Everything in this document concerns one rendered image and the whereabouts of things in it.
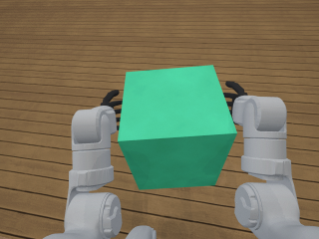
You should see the right robot forearm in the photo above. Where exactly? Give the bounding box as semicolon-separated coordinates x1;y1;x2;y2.
232;95;300;216

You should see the right robot hand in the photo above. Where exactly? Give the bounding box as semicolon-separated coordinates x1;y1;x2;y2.
223;81;248;125

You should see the left robot hand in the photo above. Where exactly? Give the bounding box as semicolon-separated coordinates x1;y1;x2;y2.
100;90;123;130

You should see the left robot forearm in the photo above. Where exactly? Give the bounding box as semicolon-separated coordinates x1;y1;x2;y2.
64;106;118;229

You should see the left robot thigh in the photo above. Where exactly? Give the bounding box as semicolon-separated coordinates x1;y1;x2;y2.
126;225;157;239

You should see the robot right upper arm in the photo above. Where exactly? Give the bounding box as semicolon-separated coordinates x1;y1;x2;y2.
234;182;319;239

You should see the robot left upper arm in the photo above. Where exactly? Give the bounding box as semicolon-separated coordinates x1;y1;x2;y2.
43;192;123;239

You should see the carton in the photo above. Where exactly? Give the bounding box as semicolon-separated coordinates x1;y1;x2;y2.
118;65;237;190

